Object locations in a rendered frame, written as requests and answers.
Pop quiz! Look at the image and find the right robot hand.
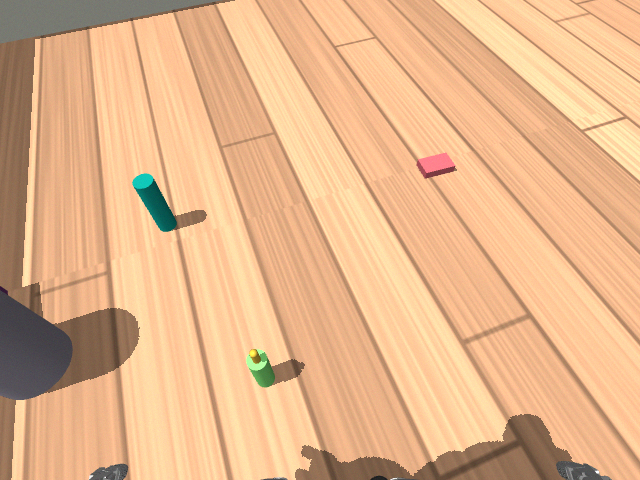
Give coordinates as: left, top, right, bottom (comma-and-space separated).
556, 461, 612, 480

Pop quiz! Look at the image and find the left robot hand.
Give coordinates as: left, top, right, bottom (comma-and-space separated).
89, 464, 128, 480

